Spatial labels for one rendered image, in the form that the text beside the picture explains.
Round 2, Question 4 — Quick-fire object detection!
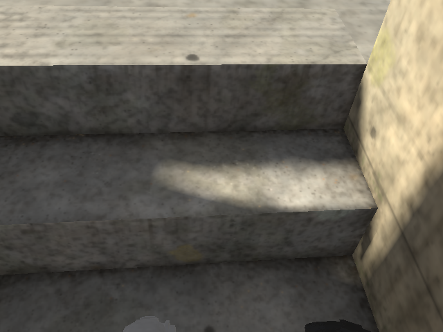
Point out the robot left thigh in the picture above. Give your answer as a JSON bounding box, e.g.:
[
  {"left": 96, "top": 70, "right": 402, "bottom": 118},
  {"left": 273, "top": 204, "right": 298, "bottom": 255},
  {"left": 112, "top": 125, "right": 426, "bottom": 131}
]
[{"left": 125, "top": 318, "right": 176, "bottom": 332}]

